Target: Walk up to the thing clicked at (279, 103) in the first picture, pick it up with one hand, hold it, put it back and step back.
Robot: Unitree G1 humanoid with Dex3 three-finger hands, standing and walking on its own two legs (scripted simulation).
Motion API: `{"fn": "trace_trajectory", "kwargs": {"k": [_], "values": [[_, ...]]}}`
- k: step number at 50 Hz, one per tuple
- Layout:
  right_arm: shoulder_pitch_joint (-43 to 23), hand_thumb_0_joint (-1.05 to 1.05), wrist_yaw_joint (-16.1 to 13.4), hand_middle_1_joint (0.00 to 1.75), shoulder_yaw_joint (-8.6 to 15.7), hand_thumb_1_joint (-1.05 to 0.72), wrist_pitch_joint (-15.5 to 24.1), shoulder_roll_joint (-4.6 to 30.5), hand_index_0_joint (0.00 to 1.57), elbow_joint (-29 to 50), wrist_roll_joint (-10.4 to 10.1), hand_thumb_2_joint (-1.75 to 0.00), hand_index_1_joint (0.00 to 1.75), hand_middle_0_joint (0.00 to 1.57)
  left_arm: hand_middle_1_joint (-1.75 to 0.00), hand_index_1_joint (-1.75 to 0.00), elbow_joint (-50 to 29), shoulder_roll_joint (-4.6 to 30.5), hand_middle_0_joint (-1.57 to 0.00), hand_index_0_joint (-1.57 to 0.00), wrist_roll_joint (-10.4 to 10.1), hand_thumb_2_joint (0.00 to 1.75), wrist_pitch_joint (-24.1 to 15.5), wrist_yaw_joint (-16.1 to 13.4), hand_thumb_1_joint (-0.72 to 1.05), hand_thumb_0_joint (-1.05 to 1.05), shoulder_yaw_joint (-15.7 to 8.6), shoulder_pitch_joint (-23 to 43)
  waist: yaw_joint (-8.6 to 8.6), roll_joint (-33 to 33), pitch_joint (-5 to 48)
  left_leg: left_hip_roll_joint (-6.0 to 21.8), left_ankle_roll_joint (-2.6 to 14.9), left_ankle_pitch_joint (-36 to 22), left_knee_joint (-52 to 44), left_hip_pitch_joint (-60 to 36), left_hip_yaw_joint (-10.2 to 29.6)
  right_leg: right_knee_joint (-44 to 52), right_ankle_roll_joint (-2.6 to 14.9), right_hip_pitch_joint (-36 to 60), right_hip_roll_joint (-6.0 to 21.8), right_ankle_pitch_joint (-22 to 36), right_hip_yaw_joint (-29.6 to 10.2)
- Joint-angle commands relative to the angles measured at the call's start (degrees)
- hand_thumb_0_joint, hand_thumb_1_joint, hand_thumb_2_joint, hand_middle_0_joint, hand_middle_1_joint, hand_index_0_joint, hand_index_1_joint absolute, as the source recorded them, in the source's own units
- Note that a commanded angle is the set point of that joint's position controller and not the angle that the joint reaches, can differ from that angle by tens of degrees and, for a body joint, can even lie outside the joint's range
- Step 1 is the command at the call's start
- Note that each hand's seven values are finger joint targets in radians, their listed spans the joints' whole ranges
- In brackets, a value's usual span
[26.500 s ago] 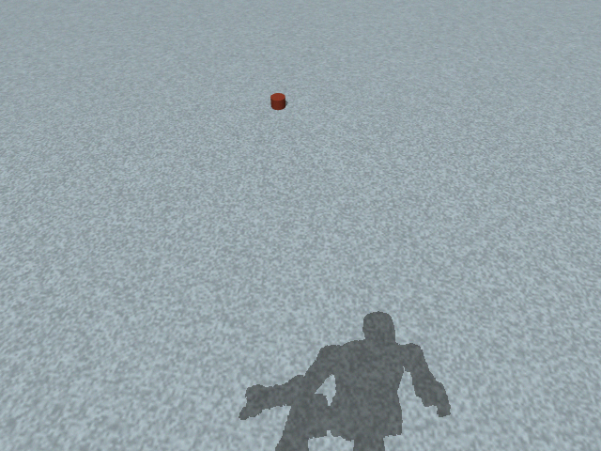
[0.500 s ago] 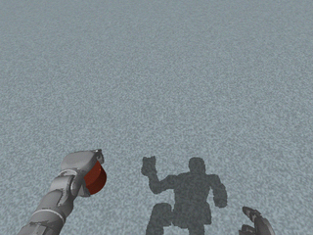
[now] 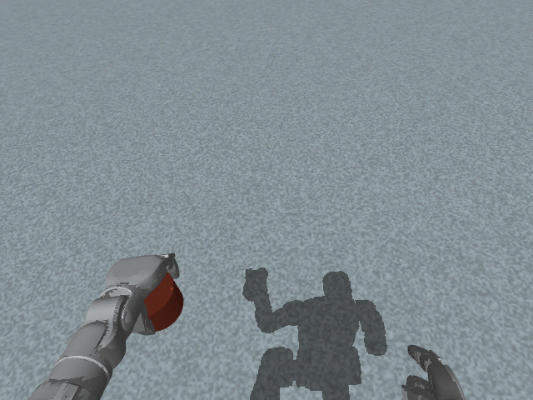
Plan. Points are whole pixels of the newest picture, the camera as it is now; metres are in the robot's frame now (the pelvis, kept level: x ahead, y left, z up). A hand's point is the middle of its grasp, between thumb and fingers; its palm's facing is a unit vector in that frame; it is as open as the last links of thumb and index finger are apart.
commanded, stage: hold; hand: left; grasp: from above
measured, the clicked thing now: (153, 299) +0.30 +0.22 -0.07
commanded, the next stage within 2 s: crouch in 0.26 s
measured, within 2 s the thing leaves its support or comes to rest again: neither
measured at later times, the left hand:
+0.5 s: hand (149, 296) +0.30 +0.22 -0.04, palm faces -0.46 -0.06 -0.89, open 11.3 cm
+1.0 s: hand (173, 312) +0.35 +0.24 -0.24, palm faces -0.41 +0.04 -0.91, open 11.3 cm
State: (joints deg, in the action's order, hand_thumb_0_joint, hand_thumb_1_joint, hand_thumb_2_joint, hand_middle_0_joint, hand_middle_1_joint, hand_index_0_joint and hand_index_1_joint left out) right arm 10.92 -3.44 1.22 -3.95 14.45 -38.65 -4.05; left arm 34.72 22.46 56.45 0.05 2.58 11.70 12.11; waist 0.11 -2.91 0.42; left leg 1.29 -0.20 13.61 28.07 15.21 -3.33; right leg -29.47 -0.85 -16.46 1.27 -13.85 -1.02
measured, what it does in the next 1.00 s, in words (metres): lowers itself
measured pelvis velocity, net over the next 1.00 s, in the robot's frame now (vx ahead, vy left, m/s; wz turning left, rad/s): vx -0.04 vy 0.01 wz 0.02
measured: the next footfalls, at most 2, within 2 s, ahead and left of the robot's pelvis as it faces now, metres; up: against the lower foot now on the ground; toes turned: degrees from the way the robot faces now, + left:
none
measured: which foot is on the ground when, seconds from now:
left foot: down 0.00-1.00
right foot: down 0.00-1.00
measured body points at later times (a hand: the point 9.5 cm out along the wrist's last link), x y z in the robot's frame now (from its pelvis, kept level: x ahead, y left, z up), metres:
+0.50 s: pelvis +0.01 +0.00 +0.00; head +0.02 -0.02 +0.45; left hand +0.31 +0.22 +0.01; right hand +0.14 -0.26 -0.12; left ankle +0.01 +0.12 -0.74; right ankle +0.02 -0.13 -0.74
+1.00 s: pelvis -0.04 +0.01 -0.13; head +0.09 +0.02 +0.30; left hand +0.36 +0.24 -0.19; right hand +0.03 -0.29 -0.24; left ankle +0.01 +0.12 -0.74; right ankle +0.02 -0.13 -0.74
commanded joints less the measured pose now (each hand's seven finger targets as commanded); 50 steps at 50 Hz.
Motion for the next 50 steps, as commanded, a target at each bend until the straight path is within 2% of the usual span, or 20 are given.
{"fn": "trace_trajectory", "kwargs": {"k": [1, 4, 10, 12, 13, 16, 18, 19, 21, 24, 26, 27, 31, 34, 36, 38, 41, 45, 48, 50], "values": [[-4.73, 0.0, -0.47, 0.3, 2.88, -0.9, 2.35, 7.34, 0.2, 7.54, 0.26, -0.9, 0.3, 0.2, -1.05, -1.0, -12.75, 13.14, -0.77, -0.83, 0.36, 0.95, -0.54, -3.29, 0.49, 0.0, -7.02, 19.94, 0.45, 1.24, 14.97, -1.98, 1.02, -10.45, -3.11, -7.21, 1.14, 4.77, 1.37, 3.57, -2.48, 8.8, 0.77], [-4.7, 0.0, -0.52, 0.3, 2.76, -0.9, 2.25, 7.22, 0.2, 7.4, 0.27, -0.9, 0.3, 0.2, -1.05, -0.99, -10.55, 13.34, -0.8, -0.85, 0.69, 0.97, -0.32, -3.42, 0.51, 0.0, -7.13, 19.75, 0.1, 1.59, 13.15, -1.93, 1.04, -9.64, -3.29, -6.59, 1.21, 5.27, 1.33, 2.25, -2.51, 7.95, 0.75], [-4.18, 0.0, -0.58, 0.3, 3.14, -0.9, 2.17, 7.41, 0.2, 7.26, 0.14, -0.9, 0.3, 0.2, -1.05, -0.99, -12.59, 12.46, -0.8, -0.85, 0.12, 0.97, -0.62, -3.19, 0.52, 0.0, -6.2, 20.42, -0.03, 1.71, 15.64, -2.01, 1.19, -12.36, -3.09, -8.13, 0.98, 5.04, 1.3, 3.84, -2.42, 10.96, 0.7], [-4.11, 0.0, -0.57, 0.3, 2.98, -0.9, 2.13, 7.32, 0.2, 7.15, 0.16, -0.9, 0.3, 0.2, -1.08, -1.01, -11.19, 12.11, -0.78, -0.84, -0.09, 0.96, -0.64, -3.45, 0.52, 0.0, -5.98, 21.1, -0.29, 1.37, 13.82, -1.78, 1.03, -10.93, -3.48, -7.37, 1.1, 5.37, 1.4, 2.73, -2.6, 9.36, 0.94], [-3.99, 0.0, -0.48, 0.3, 2.95, -0.9, 2.08, 7.36, 0.2, 7.08, 0.17, -0.9, 0.3, 0.2, -1.06, -1.0, -9.23, 11.87, -0.78, -0.84, 0.0, 0.95, -0.49, -3.54, 0.51, 0.0, -6.31, 18.49, 0.16, 2.55, 12.65, -1.58, 0.98, -10.42, -3.78, -6.81, 1.33, 5.43, 1.47, 3.11, -2.75, 8.51, 1.25], [-3.8, 0.0, -0.44, 0.3, 3.28, -0.9, 1.98, 7.44, 0.2, 7.43, 0.05, -0.9, 0.3, 0.2, -1.06, -1.0, -10.66, 11.53, -0.77, -0.83, 0.2, 0.96, -0.45, -3.64, 0.5, 0.0, -5.71, 18.99, 0.16, 2.22, 14.51, -1.87, 1.07, -12.15, -3.28, -7.43, 0.99, 5.11, 1.45, 3.7, -2.51, 10.42, 0.99], [-3.95, 0.0, -0.44, 0.3, 3.26, -0.93, 1.94, 7.53, 0.2, 7.13, 0.08, -0.91, 0.3, 0.2, -1.1, -1.01, -11.02, 12.42, -0.79, -0.88, 0.38, 0.87, -0.37, -3.62, 0.55, 0.0, -5.85, 21.54, -0.25, 1.46, 14.61, -1.98, 1.09, -12.82, -3.16, -7.74, 0.96, 5.18, 1.33, 3.36, -2.42, 11.39, 0.87], [-3.82, 0.0, -0.48, 0.3, 3.27, -0.88, 1.88, 7.44, 0.2, 6.96, 0.1, -0.89, 0.3, 0.2, -1.02, -0.95, -11.03, 12.68, -0.71, -0.8, 0.57, 0.9, -0.46, -3.64, 0.47, 0.0, -5.87, 22.0, -0.06, 1.47, 14.72, -1.95, 1.1, -12.75, -3.23, -8.04, 0.97, 5.33, 1.31, 3.48, -2.38, 11.29, 0.87], [-3.5, 0.0, -0.47, 0.3, 3.21, -0.89, 1.84, 7.43, 0.2, 6.99, -0.01, -0.9, 0.3, 0.2, -1.02, -0.99, -9.46, 11.98, -0.73, -0.77, 0.69, 0.98, -0.48, -3.95, 0.4, 0.0, -5.89, 20.53, 0.01, 2.8, 13.96, -2.09, 1.27, -12.11, -3.21, -7.45, 0.86, 5.49, 1.22, 3.3, -2.28, 10.98, 0.77], [-3.11, 0.0, -0.34, 0.3, 3.24, -0.89, 1.59, 7.48, 0.2, 6.75, 0.33, -0.9, 0.3, 0.2, -1.04, -1.0, -5.79, 10.88, -0.71, -0.75, 0.93, 0.99, -0.98, -5.22, 0.39, 0.0, -6.08, 18.43, -0.55, 4.51, 11.73, -1.94, 1.17, -10.33, -3.07, -5.74, 1.08, 5.38, 1.28, 1.84, -2.44, 8.94, 1.06], [-2.61, 0.0, -0.14, 0.3, 3.4, -0.89, 1.41, 7.46, 0.2, 6.79, 0.39, -0.9, 0.3, 0.2, -1.04, -1.0, -4.12, 9.99, -0.72, -0.76, 1.92, 0.98, -1.58, -6.4, 0.39, 0.0, -5.42, 17.8, -0.92, 4.67, 11.08, -2.19, 1.18, -10.23, -2.32, -4.52, 1.03, 4.78, 1.34, 0.7, -2.16, 9.06, 0.93], [-2.39, 0.0, -0.07, 0.3, 3.4, -0.89, 1.17, 7.47, 0.2, 6.42, 0.57, -0.9, 0.3, 0.2, -1.03, -0.99, -1.83, 10.56, -0.72, -0.76, 2.47, 0.99, -1.82, -7.32, 0.39, 0.0, -6.11, 17.27, -0.68, 5.24, 10.58, -2.16, 1.14, -10.09, -1.78, -3.4, 1.15, 4.39, 1.35, 0.41, -2.15, 8.67, 1.14], [-1.01, 0.0, 0.54, 0.3, 3.71, -0.89, 0.72, 7.58, 0.2, 5.02, 1.59, -0.9, 0.3, 0.2, -1.05, -1.01, 4.17, 9.48, -0.73, -0.77, 4.41, 1.02, -3.13, -11.61, 0.41, 0.0, -5.26, 21.47, -2.35, 4.38, 11.23, -2.34, 0.81, -8.4, 3.09, 1.04, 1.29, 0.01, 1.34, -5.28, -1.96, 7.48, 1.14], [1.26, 0.0, 1.18, 0.3, 4.57, -0.89, 0.91, 8.52, 0.2, 3.34, 2.51, -0.89, 0.3, 0.2, -1.07, -1.02, 7.29, 11.25, -0.71, -0.76, 6.18, 0.97, -4.17, -15.72, 0.4, 0.0, -6.46, 27.22, -3.32, 2.42, 16.02, -1.9, 0.28, -7.95, 10.55, 5.98, 1.46, -6.56, 1.52, -12.16, -2.18, 7.17, 1.34], [2.82, 0.0, 1.78, 0.3, 4.93, -0.89, 1.38, 8.54, 0.2, 2.82, 3.13, -0.89, 0.3, 0.2, -1.08, -1.03, 9.98, 9.82, -0.72, -0.77, 7.82, 1.01, -4.9, -18.29, 0.41, 0.0, -5.79, 30.66, -4.3, 2.46, 19.75, -2.03, 0.25, -7.0, 17.04, 11.71, 1.59, -12.37, 1.57, -17.43, -2.05, 6.87, 1.05], [4.26, 0.0, 2.17, 0.3, 5.28, -0.89, 1.57, 8.58, 0.2, 2.82, 3.53, -0.89, 0.3, 0.2, -1.07, -1.03, 13.51, 10.39, -0.73, -0.77, 9.59, 1.02, -5.18, -20.95, 0.41, 0.0, -6.8, 31.2, -4.16, 2.02, 22.76, -2.31, 0.29, -5.08, 22.61, 18.74, 1.43, -17.29, 1.65, -20.42, -1.8, 5.77, 0.55], [5.58, 0.0, 2.36, 0.3, 5.67, -0.9, 2.09, 9.5, 0.2, 2.2, 4.1, -0.9, 0.3, 0.2, -1.09, -1.04, 16.75, 11.03, -0.73, -0.79, 11.1, 0.98, -5.24, -23.91, 0.44, 0.0, -6.62, 37.62, -5.83, 0.03, 27.47, -1.92, 0.56, -2.75, 30.16, 25.19, 1.48, -23.97, 1.75, -30.24, -1.98, 3.47, 0.84], [7.21, 0.0, 1.86, 0.3, 5.78, -0.89, 3.27, 9.81, 0.2, 1.04, 4.74, -0.89, 0.3, 0.2, -1.08, -1.03, 23.65, 12.47, -0.72, -0.77, 10.96, 0.96, -4.18, -26.43, 0.42, 0.0, -7.44, 42.61, -6.9, -0.19, 31.06, -1.84, 1.02, 2.05, 38.29, 36.35, 2.29, -32.34, 2.06, -39.49, -2.34, -0.88, 1.64], [7.79, 0.0, 1.5, 0.3, 6.01, -0.89, 4.31, 10.2, 0.2, 0.85, 5.22, -0.89, 0.3, 0.2, -1.08, -1.02, 25.37, 14.29, -0.71, -0.77, 10.14, 0.94, -3.1, -27.11, 0.43, 0.0, -8.77, 42.84, -6.11, -2.39, 35.8, -1.6, 0.85, 5.06, 42.56, 40.95, 3.2, -38.18, 2.58, -45.54, -2.51, -4.27, 2.46], [8.19, 0.0, 1.34, 0.3, 5.98, -0.89, 4.69, 10.49, 0.2, 0.52, 5.6, -0.89, 0.3, 0.2, -1.08, -1.02, 24.69, 14.73, -0.72, -0.78, 9.98, 0.96, -2.53, -26.92, 0.42, 0.0, -8.88, 46.48, -7.15, -4.55, 38.57, -1.27, 0.7, 6.28, 45.1, 43.44, 4.05, -41.68, 2.77, -49.17, -2.38, -5.04, 2.77]]}}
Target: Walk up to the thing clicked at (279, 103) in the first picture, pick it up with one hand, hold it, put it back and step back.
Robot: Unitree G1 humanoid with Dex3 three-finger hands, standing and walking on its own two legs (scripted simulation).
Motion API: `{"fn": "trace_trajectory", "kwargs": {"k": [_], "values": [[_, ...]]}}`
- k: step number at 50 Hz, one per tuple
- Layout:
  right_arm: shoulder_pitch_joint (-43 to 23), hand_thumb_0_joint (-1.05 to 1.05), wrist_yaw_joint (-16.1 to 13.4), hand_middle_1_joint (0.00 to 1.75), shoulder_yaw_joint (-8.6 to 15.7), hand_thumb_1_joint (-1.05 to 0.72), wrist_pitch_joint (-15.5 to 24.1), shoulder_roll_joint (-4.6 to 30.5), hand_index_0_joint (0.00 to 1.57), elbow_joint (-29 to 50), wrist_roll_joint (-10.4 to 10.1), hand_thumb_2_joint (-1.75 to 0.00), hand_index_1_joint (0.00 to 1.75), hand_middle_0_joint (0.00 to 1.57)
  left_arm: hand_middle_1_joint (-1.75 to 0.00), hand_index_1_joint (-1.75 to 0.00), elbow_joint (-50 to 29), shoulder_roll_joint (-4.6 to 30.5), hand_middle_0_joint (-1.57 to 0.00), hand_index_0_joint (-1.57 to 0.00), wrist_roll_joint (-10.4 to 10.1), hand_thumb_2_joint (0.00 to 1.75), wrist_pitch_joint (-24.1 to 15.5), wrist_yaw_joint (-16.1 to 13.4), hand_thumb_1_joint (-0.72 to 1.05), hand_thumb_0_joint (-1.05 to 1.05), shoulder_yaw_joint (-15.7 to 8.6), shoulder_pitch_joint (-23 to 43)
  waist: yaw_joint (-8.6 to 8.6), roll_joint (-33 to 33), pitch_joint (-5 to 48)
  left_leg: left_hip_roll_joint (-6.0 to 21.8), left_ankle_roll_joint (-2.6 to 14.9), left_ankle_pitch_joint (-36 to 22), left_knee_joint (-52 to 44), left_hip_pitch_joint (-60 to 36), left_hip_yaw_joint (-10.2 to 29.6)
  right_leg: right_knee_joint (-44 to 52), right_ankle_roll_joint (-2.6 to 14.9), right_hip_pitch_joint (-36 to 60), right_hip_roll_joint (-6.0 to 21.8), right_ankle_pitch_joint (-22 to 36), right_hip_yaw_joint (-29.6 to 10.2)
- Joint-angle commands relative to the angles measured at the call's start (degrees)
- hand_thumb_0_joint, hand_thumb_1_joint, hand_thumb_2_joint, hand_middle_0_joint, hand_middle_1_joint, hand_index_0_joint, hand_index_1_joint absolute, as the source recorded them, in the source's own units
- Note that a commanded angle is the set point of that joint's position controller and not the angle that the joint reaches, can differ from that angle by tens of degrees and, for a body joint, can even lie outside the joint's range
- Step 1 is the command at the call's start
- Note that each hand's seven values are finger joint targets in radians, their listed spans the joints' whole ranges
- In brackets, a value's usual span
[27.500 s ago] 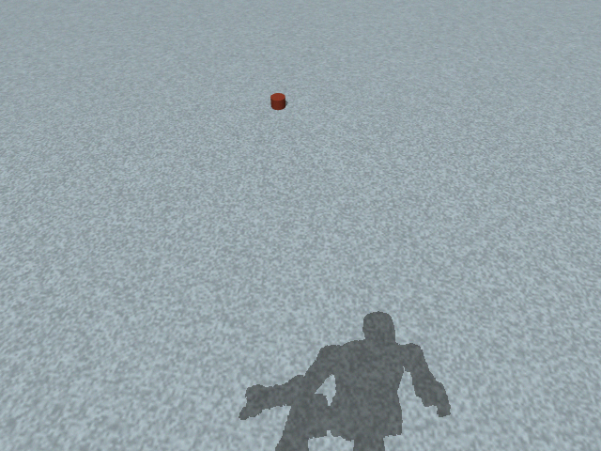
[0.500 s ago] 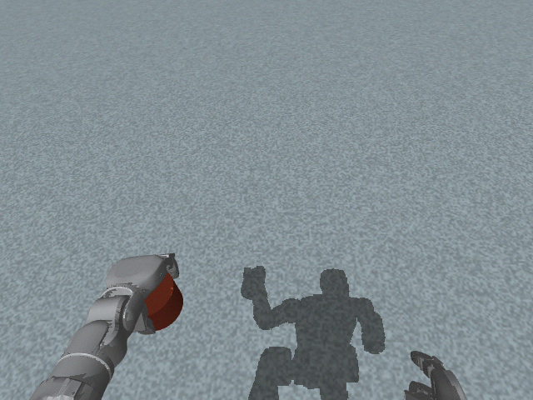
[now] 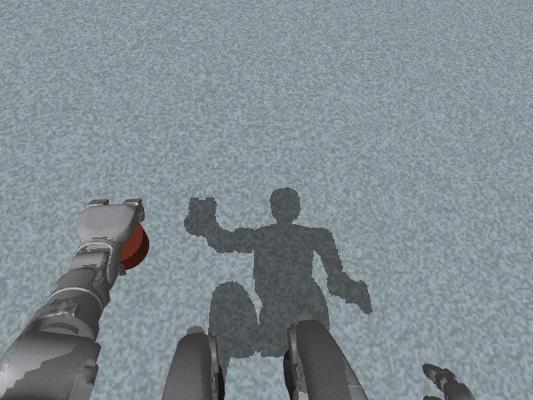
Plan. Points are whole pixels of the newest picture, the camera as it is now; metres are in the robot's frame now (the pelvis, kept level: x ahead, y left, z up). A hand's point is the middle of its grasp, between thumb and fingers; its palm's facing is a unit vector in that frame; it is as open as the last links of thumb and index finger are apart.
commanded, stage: crouch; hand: left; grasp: from above
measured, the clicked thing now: (119, 241) +0.40 +0.23 -0.14
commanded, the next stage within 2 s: lower in 1.44 s
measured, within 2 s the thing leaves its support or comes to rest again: neither
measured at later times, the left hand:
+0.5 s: hand (147, 260) +0.43 +0.24 -0.34, palm faces -0.46 -0.01 -0.89, open 11.3 cm
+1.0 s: hand (154, 256) +0.46 +0.24 -0.43, palm faces -0.48 -0.02 -0.88, open 11.3 cm
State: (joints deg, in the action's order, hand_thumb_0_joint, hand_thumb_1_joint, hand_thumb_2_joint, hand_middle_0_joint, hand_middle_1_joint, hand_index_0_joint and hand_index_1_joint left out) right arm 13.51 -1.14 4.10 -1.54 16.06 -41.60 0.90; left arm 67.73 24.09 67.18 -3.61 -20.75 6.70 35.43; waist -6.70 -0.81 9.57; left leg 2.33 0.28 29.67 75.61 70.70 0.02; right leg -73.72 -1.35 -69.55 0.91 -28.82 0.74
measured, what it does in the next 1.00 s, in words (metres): lowers itself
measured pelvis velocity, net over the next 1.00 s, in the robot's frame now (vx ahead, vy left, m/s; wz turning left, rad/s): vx -0.04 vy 0.00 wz -0.08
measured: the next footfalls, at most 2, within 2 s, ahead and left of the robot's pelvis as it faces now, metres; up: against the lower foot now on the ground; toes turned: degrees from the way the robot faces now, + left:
none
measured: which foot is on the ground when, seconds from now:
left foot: down 0.00-1.00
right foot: down 0.00-1.00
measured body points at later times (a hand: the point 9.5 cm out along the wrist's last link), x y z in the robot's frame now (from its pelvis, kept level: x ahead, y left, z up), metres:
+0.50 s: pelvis -0.03 +0.01 -0.18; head +0.20 +0.04 +0.21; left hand +0.45 +0.24 -0.29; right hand +0.01 -0.27 -0.30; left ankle +0.05 +0.12 -0.61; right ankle +0.05 -0.13 -0.61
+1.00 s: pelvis -0.04 +0.00 -0.26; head +0.22 +0.04 +0.10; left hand +0.48 +0.24 -0.38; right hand -0.03 -0.28 -0.37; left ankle +0.05 +0.12 -0.61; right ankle +0.05 -0.13 -0.61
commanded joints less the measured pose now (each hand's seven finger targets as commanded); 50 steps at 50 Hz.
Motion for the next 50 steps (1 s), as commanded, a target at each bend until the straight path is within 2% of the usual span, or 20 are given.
{"fn": "trace_trajectory", "kwargs": {"k": [1, 4, 8, 9, 10, 12, 14, 16, 17, 19, 25, 26, 30, 35, 38, 39, 42, 43, 45, 50], "values": [[5.31, 0.0, -1.05, 0.3, 3.12, -0.89, 2.51, 8.82, 0.2, 3.17, 0.77, -0.89, 0.3, 0.2, -1.07, -1.02, -7.61, 14.05, -0.74, -0.79, -0.81, 0.96, 1.53, -3.48, 0.44, 0.0, -4.36, 23.49, -0.4, -6.09, 30.02, -2.27, 0.38, -8.9, -0.77, -9.53, 0.86, 1.04, 3.23, 2.78, -2.02, 9.27, 1.16], [5.47, 0.0, -1.12, 0.3, 3.21, -0.89, 2.99, 9.0, 0.2, 3.1, 1.09, -0.9, 0.3, 0.2, -1.07, -1.03, -6.57, 16.54, -0.76, -0.81, -1.15, 1.01, 2.24, -2.78, 0.45, 0.0, -6.06, 23.92, -0.29, -7.39, 33.19, -1.99, 0.12, -6.93, 2.0, -6.62, 1.6, -3.39, 3.6, -1.35, -1.87, 6.89, 1.61], [6.55, 0.0, -0.46, 0.3, 2.97, -0.9, 3.75, 9.83, 0.2, 1.98, 1.86, -0.9, 0.3, 0.2, -1.05, -1.02, -4.39, 17.49, -0.79, -0.83, -1.26, 1.02, 1.81, -1.09, 0.47, 0.0, -6.94, 27.11, -2.04, -8.35, 33.96, -1.45, 0.1, -6.23, 7.48, -3.13, 3.71, -9.68, 3.85, -11.2, -1.7, 4.74, 2.59], [6.67, 0.0, -0.33, 0.3, 3.19, -0.89, 3.8, 9.55, 0.2, 2.4, 1.8, -0.9, 0.3, 0.2, -1.04, -1.0, -6.9, 18.16, -0.79, -0.83, -1.38, 1.01, 1.18, -0.86, 0.47, 0.0, -7.4, 28.78, -1.76, -8.97, 36.19, -1.62, 0.08, -4.69, 8.2, -2.53, 3.73, -10.7, 3.96, -11.5, -1.73, 3.55, 2.76], [6.99, 0.0, -0.05, 0.3, 2.82, -0.9, 3.95, 10.01, 0.2, 1.72, 2.03, -0.9, 0.3, 0.2, -1.04, -1.01, -2.42, 18.51, -0.8, -0.83, -0.71, 1.03, 0.95, -0.55, 0.47, 0.0, -7.64, 26.28, -2.53, -7.6, 33.1, -1.69, 0.18, -2.85, 9.36, 0.9, 4.28, -11.84, 3.82, -13.68, -1.51, 2.21, 2.89], [7.19, 0.0, 0.49, 0.3, 2.47, -0.89, 4.43, 9.84, 0.2, 1.53, 2.28, -0.9, 0.3, 0.2, -1.03, -0.99, -3.5, 17.02, -0.8, -0.84, -0.78, 1.0, -0.57, -0.14, 0.49, 0.0, -6.98, 29.77, -4.14, -8.03, 33.28, -1.75, 0.25, -0.93, 11.8, 3.43, 4.83, -14.21, 3.87, -17.52, -1.4, 0.87, 3.06], [7.73, 0.0, 0.85, 0.3, 2.06, -0.89, 4.84, 10.17, 0.2, 1.4, 2.46, -0.9, 0.3, 0.2, -1.01, -0.97, -2.79, 19.09, -0.8, -0.84, -0.1, 0.98, -1.91, -0.22, 0.48, 0.0, -8.07, 31.39, -4.84, -7.37, 33.37, -1.91, 0.39, 1.22, 14.22, 6.61, 5.22, -16.15, 3.75, -20.32, -1.31, -0.61, 3.25], [8.4, 0.0, 1.44, 0.3, 1.78, -0.89, 5.33, 10.67, 0.2, 1.05, 2.83, -0.89, 0.3, 0.2, -1.0, -0.95, -3.17, 20.08, -0.8, -0.85, 0.31, 0.97, -3.14, -0.55, 0.49, 0.0, -8.72, 33.1, -4.9, -8.5, 36.17, -1.93, 0.35, 0.29, 16.84, 6.71, 5.26, -18.46, 3.74, -22.16, -1.18, -0.18, 3.4], [8.32, 0.0, 1.73, 0.3, 1.59, -0.89, 5.5, 10.78, 0.2, 1.13, 2.96, -0.9, 0.3, 0.2, -0.99, -0.95, -3.6, 22.23, -0.82, -0.86, 0.87, 0.97, -3.84, -1.06, 0.49, 0.0, -9.68, 33.86, -4.68, -9.7, 37.6, -2.03, 0.25, -0.05, 17.99, 6.74, 5.03, -19.69, 3.83, -22.79, -1.15, -0.07, 3.4], [8.96, 0.0, 2.41, 0.3, 1.25, -0.9, 5.69, 10.71, 0.2, 0.59, 3.61, -0.9, 0.3, 0.2, -0.99, -0.95, -2.63, 22.04, -0.82, -0.87, 1.89, 0.97, -4.63, -1.87, 0.5, 0.0, -9.83, 34.15, -4.91, -12.07, 38.61, -2.04, 0.16, -2.69, 20.57, 6.27, 4.42, -21.54, 3.75, -24.03, -0.97, 1.69, 3.38], [10.82, 0.0, 4.37, 0.3, 0.72, -0.9, 6.15, 11.27, 0.2, -0.43, 5.0, -0.9, 0.3, 0.2, -1.01, -0.98, -1.53, 26.02, -0.83, -0.86, 4.33, 1.03, -5.07, -4.47, 0.49, 0.0, -12.54, 38.57, -5.45, -16.55, 42.09, -1.85, -0.18, -8.82, 26.44, 6.07, 4.13, -27.32, 3.82, -28.17, -0.71, 5.54, 3.99], [10.93, 0.0, 4.66, 0.3, 0.98, -0.9, 6.05, 11.35, 0.2, -0.78, 5.08, -0.9, 0.3, 0.2, -1.0, -0.97, -4.44, 26.72, -0.84, -0.87, 4.47, 1.03, -5.42, -4.66, 0.5, 0.0, -12.55, 41.88, -5.58, -18.33, 43.16, -1.68, -0.15, -9.43, 27.62, 5.96, 3.7, -28.31, 4.03, -29.11, -1.14, 5.78, 4.24], [10.83, 0.0, 5.82, 0.3, 0.5, -0.9, 5.97, 11.62, 0.2, -0.52, 5.68, -0.9, 0.3, 0.2, -0.98, -0.95, 2.25, 26.29, -0.87, -0.9, 4.88, 1.02, -4.72, -4.89, 0.53, 0.0, -12.79, 38.61, -6.11, -16.84, 40.05, -1.8, 0.21, -9.43, 30.58, 10.15, 3.11, -29.98, 3.77, -29.95, -1.21, 6.65, 4.56], [10.6, 0.0, 6.86, 0.3, 0.35, -0.9, 5.87, 12.04, 0.2, -0.6, 5.96, -0.9, 0.3, 0.2, -1.02, -0.98, 3.61, 28.43, -0.85, -0.89, 4.04, 1.04, -4.37, -3.98, 0.53, 0.0, -13.27, 41.26, -7.19, -15.39, 38.09, -1.84, 0.81, -6.14, 34.06, 16.95, 2.21, -32.2, 3.51, -30.02, -1.68, 5.75, 4.78], [9.91, 0.0, 7.21, 0.3, 0.08, -0.9, 5.74, 11.62, 0.2, -0.47, 6.17, -0.9, 0.3, 0.2, -1.04, -0.99, 6.43, 28.03, -0.84, -0.88, 3.68, 1.01, -4.65, -2.88, 0.54, 0.0, -12.39, 40.64, -7.71, -13.87, 35.96, -2.02, 1.21, -3.4, 36.13, 21.9, 1.35, -32.88, 3.23, -29.15, -2.23, 4.63, 4.45], [10.64, 0.0, 7.32, 0.3, 0.06, -0.9, 5.71, 11.79, 0.2, -0.86, 6.23, -0.9, 0.3, 0.2, -1.03, -0.99, 3.64, 30.17, -0.84, -0.88, 3.34, 1.02, -5.21, -2.72, 0.54, 0.0, -13.52, 43.09, -8.05, -13.09, 36.16, -1.92, 1.35, -3.68, 36.98, 22.91, 1.45, -33.29, 3.05, -28.85, -2.16, 5.16, 4.57], [9.31, 0.0, 7.46, 0.3, -0.51, -0.91, 5.54, 11.95, 0.2, -0.68, 6.18, -0.9, 0.3, 0.2, -1.04, -0.99, 7.59, 29.96, -0.85, -0.89, 3.77, 1.01, -5.57, -1.9, 0.56, 0.0, -12.57, 41.42, -7.62, -13.42, 35.52, -1.92, 1.2, -2.28, 38.12, 24.63, 1.53, -35.43, 3.32, -30.98, -2.55, 3.52, 4.88], [10.16, 0.0, 7.5, 0.3, -0.32, -0.9, 5.46, 12.33, 0.2, -1.15, 6.3, -0.9, 0.3, 0.2, -1.05, -1.0, 4.13, 32.04, -0.84, -0.88, 4.03, 1.01, -6.29, -1.88, 0.55, 0.0, -13.71, 44.63, -8.41, -14.3, 36.12, -1.76, 1.15, -2.87, 38.83, 23.95, 1.82, -35.83, 3.24, -31.8, -2.5, 4.09, 5.11], [9.63, 0.0, 7.67, 0.3, -0.81, -0.9, 5.43, 12.58, 0.2, -0.73, 6.36, -0.9, 0.3, 0.2, -1.03, -0.98, 7.54, 31.87, -0.83, -0.88, 4.47, 0.98, -6.44, -1.77, 0.54, 0.0, -13.31, 42.63, -7.91, -15.46, 35.18, -1.78, 0.76, -2.63, 39.22, 24.12, 2.27, -37.66, 3.51, -33.52, -2.4, 3.38, 5.54], [10.0, 0.0, 8.02, 0.3, -1.81, -0.91, 4.98, 12.86, 0.2, -0.48, 6.78, -0.9, 0.3, 0.2, -1.02, -0.98, 6.88, 34.9, -0.83, -0.88, 5.4, 0.98, -7.17, -2.41, 0.53, 0.0, -14.62, 43.85, -8.13, -16.57, 35.92, -1.81, 0.88, -3.17, 41.56, 24.89, 2.16, -39.34, 3.39, -33.54, -2.7, 4.19, 5.99]]}}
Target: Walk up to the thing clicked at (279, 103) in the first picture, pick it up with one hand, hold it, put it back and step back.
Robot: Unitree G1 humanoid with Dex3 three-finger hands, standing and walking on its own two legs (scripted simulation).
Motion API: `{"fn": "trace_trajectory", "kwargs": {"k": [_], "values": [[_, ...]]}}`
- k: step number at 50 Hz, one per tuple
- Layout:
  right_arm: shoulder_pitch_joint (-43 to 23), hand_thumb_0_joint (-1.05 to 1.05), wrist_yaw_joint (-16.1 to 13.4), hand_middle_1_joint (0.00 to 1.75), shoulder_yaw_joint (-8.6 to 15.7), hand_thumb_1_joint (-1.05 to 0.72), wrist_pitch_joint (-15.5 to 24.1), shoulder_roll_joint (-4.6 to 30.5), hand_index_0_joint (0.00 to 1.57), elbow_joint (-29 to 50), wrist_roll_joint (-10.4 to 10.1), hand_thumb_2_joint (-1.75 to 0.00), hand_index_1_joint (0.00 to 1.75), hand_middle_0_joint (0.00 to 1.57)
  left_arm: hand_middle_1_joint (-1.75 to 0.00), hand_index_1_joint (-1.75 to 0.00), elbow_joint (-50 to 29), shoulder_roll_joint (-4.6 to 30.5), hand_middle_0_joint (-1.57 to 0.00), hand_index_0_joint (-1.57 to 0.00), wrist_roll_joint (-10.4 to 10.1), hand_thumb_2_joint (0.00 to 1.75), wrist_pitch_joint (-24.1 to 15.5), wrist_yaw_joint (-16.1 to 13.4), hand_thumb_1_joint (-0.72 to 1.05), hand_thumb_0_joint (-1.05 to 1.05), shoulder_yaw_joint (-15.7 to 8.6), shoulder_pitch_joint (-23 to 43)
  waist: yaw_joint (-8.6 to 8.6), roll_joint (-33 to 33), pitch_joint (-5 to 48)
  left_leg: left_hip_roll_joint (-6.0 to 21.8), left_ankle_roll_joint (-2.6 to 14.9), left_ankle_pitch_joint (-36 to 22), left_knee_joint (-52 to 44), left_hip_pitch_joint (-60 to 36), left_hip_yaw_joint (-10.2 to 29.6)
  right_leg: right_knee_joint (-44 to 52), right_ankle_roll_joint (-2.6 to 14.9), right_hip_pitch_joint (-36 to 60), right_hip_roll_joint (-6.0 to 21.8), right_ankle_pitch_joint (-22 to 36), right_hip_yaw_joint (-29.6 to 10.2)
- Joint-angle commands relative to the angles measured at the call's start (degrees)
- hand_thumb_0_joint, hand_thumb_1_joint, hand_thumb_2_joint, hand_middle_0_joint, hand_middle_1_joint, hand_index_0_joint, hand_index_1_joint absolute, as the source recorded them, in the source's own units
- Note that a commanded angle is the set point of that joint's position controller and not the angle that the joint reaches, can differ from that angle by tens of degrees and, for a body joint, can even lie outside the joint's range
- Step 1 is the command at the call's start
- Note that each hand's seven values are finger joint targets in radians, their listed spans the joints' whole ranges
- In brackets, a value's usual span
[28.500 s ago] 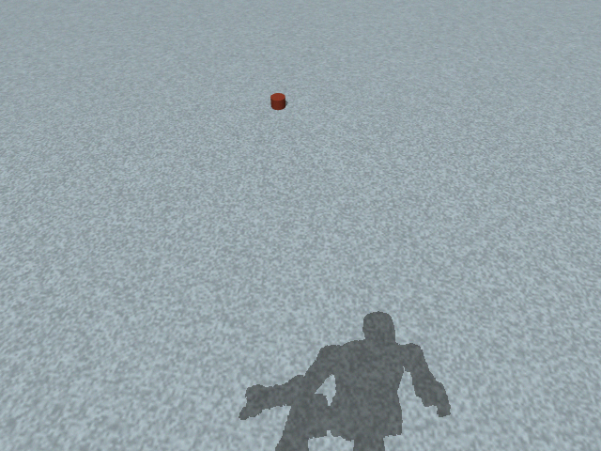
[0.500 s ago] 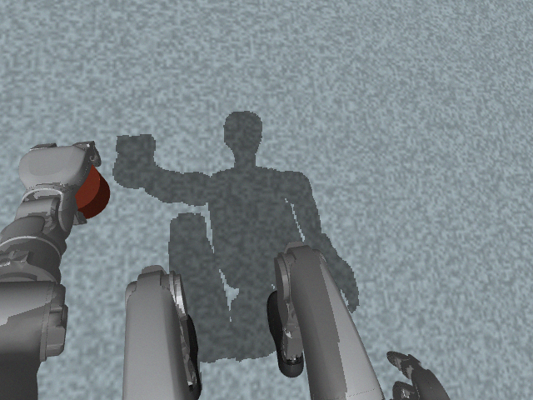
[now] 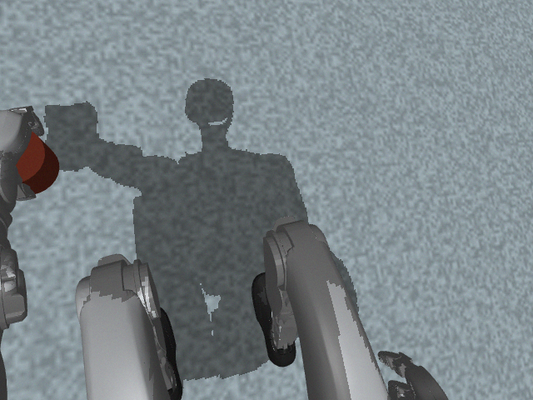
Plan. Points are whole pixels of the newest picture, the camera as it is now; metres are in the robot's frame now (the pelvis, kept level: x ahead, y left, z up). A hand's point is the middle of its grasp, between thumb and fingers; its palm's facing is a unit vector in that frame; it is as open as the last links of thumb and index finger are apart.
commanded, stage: crouch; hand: left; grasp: from above
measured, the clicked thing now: (18, 161) +0.49 +0.28 -0.20
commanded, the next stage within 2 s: lower in 0.44 s
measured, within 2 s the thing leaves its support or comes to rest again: rests again in 1.88 s
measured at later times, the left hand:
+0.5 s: hand (21, 161) +0.49 +0.28 -0.21, palm faces -0.47 -0.06 -0.88, open 11.3 cm
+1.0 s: hand (38, 168) +0.50 +0.28 -0.27, palm faces -0.47 -0.06 -0.88, open 11.2 cm
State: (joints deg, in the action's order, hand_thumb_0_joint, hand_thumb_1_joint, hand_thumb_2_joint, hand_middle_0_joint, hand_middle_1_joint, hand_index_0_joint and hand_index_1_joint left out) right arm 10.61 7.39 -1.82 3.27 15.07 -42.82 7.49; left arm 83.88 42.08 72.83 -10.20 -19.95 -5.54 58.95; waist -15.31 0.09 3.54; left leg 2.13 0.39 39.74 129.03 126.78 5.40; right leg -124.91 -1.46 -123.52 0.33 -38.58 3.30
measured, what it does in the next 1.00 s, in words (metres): lowers itself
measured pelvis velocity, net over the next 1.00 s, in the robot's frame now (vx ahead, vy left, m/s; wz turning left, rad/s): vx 0.00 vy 0.00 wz -0.07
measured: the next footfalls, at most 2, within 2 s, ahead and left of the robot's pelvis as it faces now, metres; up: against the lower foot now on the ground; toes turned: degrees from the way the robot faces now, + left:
none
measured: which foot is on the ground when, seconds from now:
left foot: down 0.00-1.00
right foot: down 0.00-1.00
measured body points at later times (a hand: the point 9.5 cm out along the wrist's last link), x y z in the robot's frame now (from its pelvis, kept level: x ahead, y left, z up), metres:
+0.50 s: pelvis +0.00 +0.00 -0.04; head +0.26 +0.06 +0.32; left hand +0.51 +0.28 -0.16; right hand +0.01 -0.27 -0.14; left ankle +0.07 +0.12 -0.34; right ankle +0.10 -0.13 -0.34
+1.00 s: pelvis +0.00 +0.00 -0.06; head +0.28 +0.08 +0.28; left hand +0.52 +0.28 -0.22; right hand +0.01 -0.27 -0.14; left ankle +0.07 +0.12 -0.34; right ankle +0.10 -0.13 -0.34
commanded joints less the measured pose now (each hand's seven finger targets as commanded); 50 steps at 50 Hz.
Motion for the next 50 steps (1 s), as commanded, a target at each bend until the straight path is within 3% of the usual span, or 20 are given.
{"fn": "trace_trajectory", "kwargs": {"k": [1, 2, 9, 20, 26, 29, 31, 38, 40, 43, 44, 46, 50], "values": [[13.52, 0.0, -0.46, 0.3, 3.78, -0.91, 0.21, 14.5, 0.2, 0.59, 0.45, -0.9, 0.3, 0.2, -1.03, -0.98, -8.36, 17.22, -0.83, -0.88, -0.04, 0.98, -0.56, -3.37, 0.54, 0.0, -2.52, 21.1, -0.41, -17.4, 41.28, -1.63, 0.88, -13.15, -11.07, -30.34, -3.33, 11.55, 3.29, 19.93, -1.95, 14.2, 3.57], [13.06, 0.0, -0.45, 0.3, 3.73, -0.91, 0.17, 14.38, 0.2, 0.8, 0.37, -0.9, 0.3, 0.2, -1.01, -0.97, -9.39, 17.76, -0.84, -0.88, -0.2, 0.98, -0.68, -3.57, 0.52, 0.0, -2.76, 21.38, 0.27, -18.21, 41.87, -1.55, 0.67, -13.36, -11.38, -31.15, -3.12, 10.97, 3.52, 19.53, -2.12, 14.07, 3.73], [14.04, 0.0, -0.09, 0.3, 2.44, -0.91, 0.16, 15.27, 0.2, 0.59, 0.91, -0.9, 0.3, 0.2, -1.02, -0.98, -9.5, 19.23, -0.85, -0.89, 0.66, 1.0, -0.91, -3.97, 0.54, 0.0, -2.83, 24.28, -1.73, -21.98, 40.81, -1.17, 0.23, -14.05, -9.17, -31.88, -1.86, 7.7, 3.66, 15.35, -1.95, 14.46, 5.0], [12.74, 0.0, 0.13, 0.3, 0.49, -0.9, 0.09, 15.87, 0.2, 1.27, 0.95, -0.9, 0.3, 0.2, -1.02, -0.98, -5.31, 21.66, -0.85, -0.89, -0.24, 1.0, -0.43, -2.77, 0.56, 0.0, -2.09, 22.67, -2.07, -18.27, 37.39, -1.37, 1.2, -10.85, -5.76, -22.9, -2.76, 6.58, 3.17, 17.16, -2.8, 13.19, 5.42], [12.41, 0.0, 0.08, 0.3, 0.05, -0.91, -0.09, 16.34, 0.2, 1.53, 0.93, -0.9, 0.3, 0.2, -1.02, -0.97, -6.0, 21.96, -0.86, -0.9, -0.46, 0.97, -0.8, -2.54, 0.58, 0.0, -2.09, 22.42, -2.29, -19.79, 36.16, -1.37, 0.79, -11.09, -5.14, -23.48, -2.26, 5.06, 3.31, 15.3, -2.73, 13.28, 6.16], [12.01, 0.0, 0.0, 0.3, -0.19, -0.91, -0.27, 16.34, 0.2, 1.47, 0.83, -0.9, 0.3, 0.2, -0.97, -0.93, -6.68, 22.7, -0.83, -0.87, -0.09, 0.93, -1.14, -2.56, 0.5, 0.0, -1.84, 23.34, -2.09, -20.0, 36.72, -1.2, 0.92, -11.3, -4.07, -22.95, -2.29, 4.67, 3.38, 15.17, -3.12, 13.61, 6.23], [11.83, 0.0, 0.17, 0.3, -0.64, -0.91, -0.28, 16.33, 0.2, 1.52, 0.99, -0.9, 0.3, 0.2, -0.97, -0.93, -4.78, 21.82, -0.83, -0.86, -0.26, 0.93, -1.35, -2.64, 0.49, 0.0, -1.2, 22.82, -3.05, -18.59, 35.27, -1.25, 1.16, -11.02, -3.25, -20.63, -2.24, 4.48, 3.1, 15.48, -3.23, 13.76, 6.35], [12.01, 0.0, 0.33, 0.3, -1.43, -0.91, 0.01, 17.97, 0.2, 1.86, 1.66, -0.9, 0.3, 0.2, -0.97, -0.93, -4.09, 23.37, -0.85, -0.89, 0.55, 0.9, -2.26, -4.03, 0.54, 0.0, -2.09, 22.87, -3.64, -22.45, 34.4, -1.14, 0.02, -13.46, -3.2, -24.41, -0.46, 1.93, 3.68, 12.11, -2.96, 14.75, 7.95], [12.0, 0.0, 0.47, 0.3, -1.75, -0.9, 0.12, 17.39, 0.2, 1.85, 1.86, -0.9, 0.3, 0.2, -0.99, -0.95, -5.15, 22.9, -0.86, -0.89, 0.93, 0.94, -2.63, -4.39, 0.55, 0.0, -1.45, 24.11, -4.22, -22.88, 35.49, -1.05, 0.22, -12.72, -2.66, -24.76, -0.56, 2.05, 3.47, 12.42, -3.21, 14.48, 8.0], [12.62, 0.0, 0.77, 0.3, -2.02, -0.91, 0.65, 17.92, 0.2, 1.99, 2.34, -0.9, 0.3, 0.2, -0.99, -0.95, -6.4, 24.94, -0.88, -0.92, 1.29, 0.95, -2.78, -5.41, 0.58, 0.0, -2.8, 24.32, -4.7, -23.69, 34.81, -1.01, 0.25, -13.93, -1.57, -24.34, -0.8, 1.74, 3.39, 13.43, -3.1, 15.67, 8.06], [12.13, 0.0, 0.82, 0.3, -2.09, -0.91, 0.78, 17.88, 0.2, 2.11, 2.29, -0.9, 0.3, 0.2, -0.98, -0.95, -4.13, 24.04, -0.9, -0.93, 1.34, 0.96, -2.4, -5.68, 0.58, 0.0, -2.42, 22.11, -4.06, -23.48, 34.21, -0.97, 0.32, -13.8, -1.45, -24.47, -0.88, 1.67, 3.52, 12.75, -3.25, 15.57, 7.97], [11.93, 0.0, 0.86, 0.3, -2.43, -0.91, 0.88, 17.84, 0.2, 2.24, 2.39, -0.9, 0.3, 0.2, -1.0, -0.97, -6.28, 25.7, -0.9, -0.93, 1.38, 0.98, -2.56, -6.62, 0.59, 0.0, -3.29, 23.27, -4.13, -25.01, 37.05, -0.83, 0.36, -14.43, -1.34, -25.22, -0.91, 1.64, 3.19, 14.67, -3.47, 16.56, 7.91], [11.96, 0.0, 1.15, 0.3, -2.85, -0.9, 1.44, 18.28, 0.2, 1.99, 2.71, -0.89, 0.3, 0.2, -0.96, -0.94, -3.54, 25.79, -0.88, -0.91, 1.51, 1.01, -1.98, -7.63, 0.56, 0.0, -3.25, 23.06, -5.34, -23.71, 34.11, -0.69, 0.48, -13.73, -0.43, -22.72, -0.66, 1.38, 3.31, 13.35, -3.63, 16.05, 8.33]]}}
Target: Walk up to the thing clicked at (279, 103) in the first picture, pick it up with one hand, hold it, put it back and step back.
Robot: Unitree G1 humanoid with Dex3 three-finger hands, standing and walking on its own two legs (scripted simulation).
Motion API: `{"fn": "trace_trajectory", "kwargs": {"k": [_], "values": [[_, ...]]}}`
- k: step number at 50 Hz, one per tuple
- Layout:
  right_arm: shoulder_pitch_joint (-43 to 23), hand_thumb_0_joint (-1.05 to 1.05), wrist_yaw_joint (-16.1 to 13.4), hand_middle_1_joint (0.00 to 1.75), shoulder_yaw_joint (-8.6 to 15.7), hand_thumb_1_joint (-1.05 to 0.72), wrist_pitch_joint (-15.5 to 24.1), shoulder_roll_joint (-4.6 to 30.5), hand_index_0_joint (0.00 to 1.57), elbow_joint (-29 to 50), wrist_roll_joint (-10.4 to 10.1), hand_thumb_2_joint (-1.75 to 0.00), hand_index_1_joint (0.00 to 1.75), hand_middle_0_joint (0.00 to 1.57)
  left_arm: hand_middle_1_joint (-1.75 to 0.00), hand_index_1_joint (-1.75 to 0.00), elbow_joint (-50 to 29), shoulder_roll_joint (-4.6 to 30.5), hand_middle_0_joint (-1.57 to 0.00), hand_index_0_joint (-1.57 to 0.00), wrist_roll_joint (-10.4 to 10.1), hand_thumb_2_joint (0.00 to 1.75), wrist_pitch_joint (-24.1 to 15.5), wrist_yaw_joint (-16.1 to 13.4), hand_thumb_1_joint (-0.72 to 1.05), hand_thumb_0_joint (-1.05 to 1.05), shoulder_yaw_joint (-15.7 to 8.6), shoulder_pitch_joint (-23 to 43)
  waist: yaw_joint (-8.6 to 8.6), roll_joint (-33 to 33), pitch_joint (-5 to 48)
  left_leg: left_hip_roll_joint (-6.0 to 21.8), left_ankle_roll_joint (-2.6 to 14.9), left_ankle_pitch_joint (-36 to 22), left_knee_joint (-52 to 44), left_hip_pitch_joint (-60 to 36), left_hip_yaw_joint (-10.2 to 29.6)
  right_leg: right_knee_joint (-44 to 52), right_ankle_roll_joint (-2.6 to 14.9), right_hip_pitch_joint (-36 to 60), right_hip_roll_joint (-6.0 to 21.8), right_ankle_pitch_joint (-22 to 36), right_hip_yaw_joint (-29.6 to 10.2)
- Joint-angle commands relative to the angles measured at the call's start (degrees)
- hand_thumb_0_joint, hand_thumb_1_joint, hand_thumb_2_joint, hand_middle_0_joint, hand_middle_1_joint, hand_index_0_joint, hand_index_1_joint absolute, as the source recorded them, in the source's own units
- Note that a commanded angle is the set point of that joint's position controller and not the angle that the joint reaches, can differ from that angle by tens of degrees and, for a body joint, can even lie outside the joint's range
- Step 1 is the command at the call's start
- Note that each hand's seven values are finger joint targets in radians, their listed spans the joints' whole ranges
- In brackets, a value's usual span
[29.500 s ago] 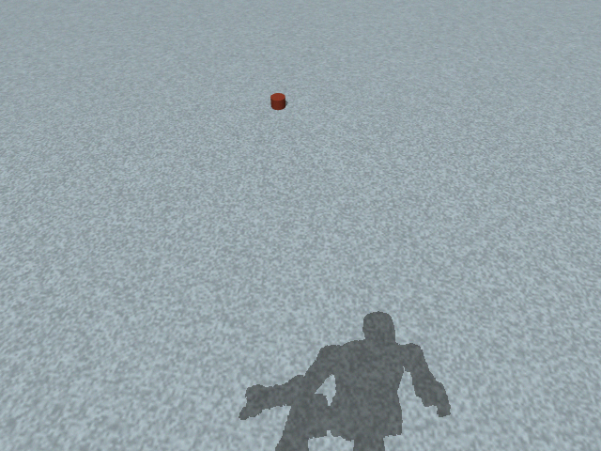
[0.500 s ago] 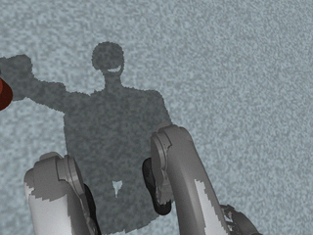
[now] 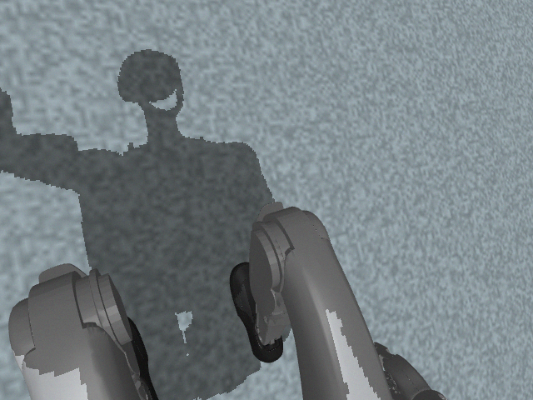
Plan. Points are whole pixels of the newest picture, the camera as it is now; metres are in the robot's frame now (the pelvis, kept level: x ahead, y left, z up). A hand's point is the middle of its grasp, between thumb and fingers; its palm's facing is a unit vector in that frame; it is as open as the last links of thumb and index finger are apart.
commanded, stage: rest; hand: left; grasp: from above
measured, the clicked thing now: out of the picture +0.49 +0.32 -0.23
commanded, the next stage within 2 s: open in 1.14 s
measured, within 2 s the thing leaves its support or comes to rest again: rests again in 0.88 s
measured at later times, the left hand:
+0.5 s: hand out of the picture +0.48 +0.30 -0.24, palm faces -0.47 -0.11 -0.88, open 11.2 cm
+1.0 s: hand out of the picture +0.48 +0.30 -0.25, palm faces -0.45 -0.12 -0.88, open 11.2 cm
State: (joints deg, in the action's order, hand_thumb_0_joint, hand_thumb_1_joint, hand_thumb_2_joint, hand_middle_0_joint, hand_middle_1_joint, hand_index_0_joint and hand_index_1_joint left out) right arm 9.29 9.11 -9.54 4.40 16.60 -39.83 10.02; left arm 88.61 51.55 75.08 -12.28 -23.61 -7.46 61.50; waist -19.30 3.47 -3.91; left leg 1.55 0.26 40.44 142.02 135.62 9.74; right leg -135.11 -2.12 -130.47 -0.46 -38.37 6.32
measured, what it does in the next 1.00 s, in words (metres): stands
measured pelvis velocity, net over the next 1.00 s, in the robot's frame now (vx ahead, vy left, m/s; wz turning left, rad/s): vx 0.00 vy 0.01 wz -0.07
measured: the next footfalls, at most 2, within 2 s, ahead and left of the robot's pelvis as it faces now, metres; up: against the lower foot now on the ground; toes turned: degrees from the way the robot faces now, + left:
none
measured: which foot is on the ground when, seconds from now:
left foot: down 0.00-1.00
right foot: down 0.00-1.00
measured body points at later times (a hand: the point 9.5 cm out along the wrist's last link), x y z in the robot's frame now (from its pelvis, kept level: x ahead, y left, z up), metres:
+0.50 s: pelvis +0.00 +0.00 -0.01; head +0.28 +0.10 +0.33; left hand +0.50 +0.31 -0.18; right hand +0.02 -0.26 -0.07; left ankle +0.07 +0.13 -0.28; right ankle +0.10 -0.12 -0.28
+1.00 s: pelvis +0.00 +0.01 -0.01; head +0.29 +0.11 +0.31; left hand +0.50 +0.31 -0.20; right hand +0.03 -0.25 -0.07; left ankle +0.07 +0.13 -0.28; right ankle +0.10 -0.12 -0.28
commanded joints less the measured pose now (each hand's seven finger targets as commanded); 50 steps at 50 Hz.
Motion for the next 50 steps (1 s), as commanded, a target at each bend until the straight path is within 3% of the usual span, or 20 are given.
{"fn": "trace_trajectory", "kwargs": {"k": [1, 2, 6, 14, 15, 17, 18, 21, 22, 25, 29, 33, 35, 38, 40, 41, 43, 44, 46, 50], "values": [[13.14, 0.0, -0.65, 0.3, 4.74, -0.89, 0.35, 16.83, 0.2, -0.73, 0.18, -0.89, 0.3, 0.2, -0.96, -0.93, -7.92, 16.49, -0.86, -0.89, -0.81, 0.98, 0.15, -4.22, 0.56, 0.0, -1.63, 19.67, -1.04, -27.01, 41.34, -0.23, 0.54, -14.68, -13.78, -31.69, -4.9, 11.59, 3.95, 20.39, -2.78, 15.84, 5.44], [13.22, 0.0, -0.48, 0.3, 4.51, -0.9, 0.65, 17.02, 0.2, -0.62, 0.36, -0.89, 0.3, 0.2, -0.96, -0.93, -6.62, 15.8, -0.87, -0.9, -0.87, 0.97, 0.35, -4.11, 0.57, 0.0, -0.97, 19.45, -1.93, -26.55, 39.98, -0.14, 0.57, -14.79, -13.09, -31.37, -4.81, 11.37, 3.9, 20.01, -2.74, 15.94, 5.6], [12.75, 0.0, -0.49, 0.3, 3.41, -0.89, 0.89, 16.93, 0.2, -0.47, 0.6, -0.89, 0.3, 0.2, -0.95, -0.92, -5.71, 17.56, -0.86, -0.89, -1.01, 0.96, 0.18, -4.55, 0.55, 0.0, -0.92, 19.05, -1.48, -25.35, 40.6, 0.06, 1.07, -13.7, -12.85, -29.23, -4.72, 11.92, 3.44, 23.13, -3.22, 15.97, 5.39], [12.59, 0.0, -0.1, 0.3, 2.36, -0.89, 2.15, 18.64, 0.2, 0.53, 1.21, -0.89, 0.3, 0.2, -0.96, -0.93, -4.22, 19.13, -0.88, -0.92, -1.15, 0.97, 0.3, -5.04, 0.59, 0.0, -1.39, 18.39, -3.17, -26.64, 39.18, 0.43, 0.48, -17.84, -11.78, -31.98, -3.8, 10.84, 3.56, 23.22, -3.42, 18.89, 6.49], [12.08, 0.0, -0.22, 0.3, 2.22, -0.89, 2.14, 19.23, 0.2, 0.91, 1.4, -0.89, 0.3, 0.2, -0.97, -0.93, -4.33, 20.76, -0.88, -0.92, -1.3, 0.96, 0.1, -5.45, 0.6, 0.0, -2.67, 18.68, -3.11, -26.56, 38.76, 0.34, 0.49, -17.25, -11.61, -30.99, -3.72, 11.02, 3.64, 23.19, -3.33, 18.42, 6.67], [11.64, 0.0, -0.09, 0.3, 1.59, -0.9, 2.29, 18.95, 0.2, 0.71, 1.63, -0.9, 0.3, 0.2, -0.95, -0.9, -2.42, 18.63, -0.88, -0.92, -1.46, 0.93, 0.01, -5.61, 0.59, 0.0, -0.87, 18.42, -3.58, -26.33, 36.43, 0.42, 0.48, -14.95, -11.51, -29.46, -3.74, 11.12, 3.83, 22.1, -3.48, 16.33, 6.76], [10.86, 0.0, -0.13, 0.3, 1.6, -0.89, 2.42, 18.99, 0.2, 1.24, 1.58, -0.89, 0.3, 0.2, -0.97, -0.92, -3.95, 20.5, -0.86, -0.91, -1.01, 0.93, -0.34, -5.92, 0.58, 0.0, -1.6, 19.22, -3.14, -26.82, 37.23, 0.54, 0.55, -13.89, -11.69, -29.59, -3.66, 11.29, 3.87, 22.32, -3.69, 15.66, 6.68], [10.95, 0.0, -0.1, 0.3, 0.88, -0.89, 2.69, 19.17, 0.2, 1.07, 1.89, -0.89, 0.3, 0.2, -0.96, -0.91, -2.88, 19.57, -0.87, -0.91, -0.83, 0.93, -0.6, -6.47, 0.59, 0.0, -0.13, 19.0, -3.7, -27.92, 36.05, 0.52, 0.31, -12.54, -12.41, -30.06, -3.24, 10.85, 3.91, 20.99, -3.64, 14.42, 7.28], [9.97, 0.0, -0.18, 0.3, 1.1, -0.89, 2.87, 19.65, 0.2, 1.9, 1.86, -0.89, 0.3, 0.2, -0.96, -0.92, -4.58, 22.35, -0.88, -0.91, -0.66, 0.95, -0.91, -7.02, 0.59, 0.0, -1.85, 19.73, -3.21, -28.52, 37.26, 0.77, 0.28, -12.53, -12.43, -30.75, -2.91, 10.51, 3.85, 21.22, -3.78, 14.48, 7.47], [10.72, 0.0, 0.08, 0.3, 0.45, -0.89, 3.24, 19.47, 0.2, 1.14, 2.06, -0.9, 0.3, 0.2, -0.97, -0.94, -2.9, 19.81, -0.88, -0.91, -0.04, 0.99, -0.53, -7.49, 0.59, 0.0, 0.34, 19.66, -4.66, -29.08, 36.66, 0.9, 0.21, -14.21, -11.67, -32.22, -2.73, 10.22, 3.66, 21.21, -3.82, 16.3, 7.59], [10.39, 0.0, 0.2, 0.3, -0.09, -0.89, 3.84, 19.87, 0.2, 1.47, 2.34, -0.9, 0.3, 0.2, -0.97, -0.93, -2.16, 21.93, -0.87, -0.9, -1.02, 0.97, -0.3, -9.16, 0.58, 0.0, -1.45, 19.44, -4.42, -27.72, 36.05, 0.89, 0.39, -15.34, -11.47, -30.11, -2.7, 10.44, 3.33, 22.93, -3.92, 17.68, 7.83], [9.53, 0.0, 0.45, 0.3, -0.38, -0.89, 4.35, 20.05, 0.2, 1.37, 2.64, -0.9, 0.3, 0.2, -0.97, -0.93, 0.41, 19.66, -0.86, -0.89, -0.84, 0.94, 0.07, -9.24, 0.57, 0.0, 0.87, 19.98, -5.63, -28.71, 34.1, 1.19, 0.17, -13.72, -11.42, -30.92, -2.05, 10.28, 3.49, 20.2, -4.16, 16.31, 8.38], [9.79, 0.0, 0.67, 0.3, -0.78, -0.9, 4.7, 20.11, 0.2, 1.07, 2.65, -0.9, 0.3, 0.2, -0.98, -0.94, 1.58, 19.06, -0.84, -0.88, -0.95, 0.95, 0.68, -9.02, 0.54, 0.0, 2.01, 19.12, -5.72, -29.25, 33.51, 1.23, 0.18, -13.98, -10.88, -31.24, -2.21, 10.16, 3.42, 20.64, -4.14, 16.65, 8.18], [9.84, 0.0, 0.76, 0.3, -1.09, -0.9, 5.14, 20.9, 0.2, 2.12, 2.6, -0.9, 0.3, 0.2, -0.96, -0.93, -0.71, 22.6, -0.86, -0.89, -1.04, 0.96, 0.69, -9.54, 0.55, 0.0, -0.02, 20.2, -5.42, -28.71, 34.14, 1.25, 0.26, -15.06, -11.01, -30.81, -2.09, 10.14, 3.31, 22.26, -4.06, 17.54, 8.26], [9.67, 0.0, 1.02, 0.3, -1.54, -0.9, 5.36, 20.62, 0.2, 1.74, 2.78, -0.9, 0.3, 0.2, -0.96, -0.93, 0.77, 20.71, -0.87, -0.9, -1.27, 0.96, 0.81, -9.4, 0.56, 0.0, 1.23, 19.58, -5.77, -29.53, 33.61, 1.41, -0.01, -15.47, -11.08, -31.53, -1.73, 9.73, 3.43, 21.29, -4.15, 17.55, 8.52], [9.18, 0.0, 1.03, 0.3, -1.25, -0.9, 5.54, 21.43, 0.2, 2.33, 3.0, -0.9, 0.3, 0.2, -0.96, -0.92, 0.37, 22.5, -0.86, -0.9, -1.55, 0.94, 0.51, -9.72, 0.57, 0.0, -0.6, 20.34, -6.23, -28.39, 33.53, 1.48, 0.03, -14.63, -11.02, -30.95, -1.28, 9.83, 3.36, 21.15, -4.05, 17.0, 8.89], [9.43, 0.0, 1.19, 0.3, -1.48, -0.9, 5.67, 21.46, 0.2, 2.71, 2.85, -0.9, 0.3, 0.2, -0.95, -0.91, 0.81, 22.68, -0.86, -0.89, -1.37, 0.93, 0.61, -9.55, 0.56, 0.0, -0.51, 19.7, -6.29, -28.79, 33.13, 1.47, 0.1, -14.84, -11.03, -30.66, -1.37, 9.88, 3.32, 21.93, -4.09, 17.28, 8.72], [8.96, 0.0, 1.16, 0.3, -1.82, -0.9, 5.63, 21.02, 0.2, 2.72, 2.78, -0.9, 0.3, 0.2, -0.95, -0.91, 0.05, 21.96, -0.86, -0.89, -1.13, 0.95, 0.77, -9.48, 0.55, 0.0, 0.52, 19.42, -5.31, -29.52, 34.68, 1.49, -0.08, -15.75, -11.38, -31.93, -1.4, 9.87, 3.41, 22.46, -4.29, 17.91, 8.69], [8.85, 0.0, 1.36, 0.3, -1.89, -0.9, 5.87, 21.38, 0.2, 2.8, 3.16, -0.9, 0.3, 0.2, -0.96, -0.93, 0.76, 21.99, -0.87, -0.9, -1.4, 0.95, 0.82, -9.48, 0.57, 0.0, 0.39, 19.59, -6.39, -30.05, 34.11, 1.75, -0.24, -16.36, -11.1, -32.74, -0.89, 9.49, 3.32, 21.84, -4.24, 18.38, 9.06], [8.47, 0.0, 1.4, 0.3, -2.5, -0.9, 5.89, 21.7, 0.2, 3.44, 2.86, -0.9, 0.3, 0.2, -0.94, -0.92, -0.05, 23.89, -0.85, -0.88, -1.7, 0.96, 0.81, -9.33, 0.53, 0.0, 0.35, 19.17, -5.37, -29.88, 34.16, 1.54, 0.15, -15.4, -10.85, -30.93, -1.49, 10.27, 3.29, 23.61, -4.51, 17.76, 8.67]]}}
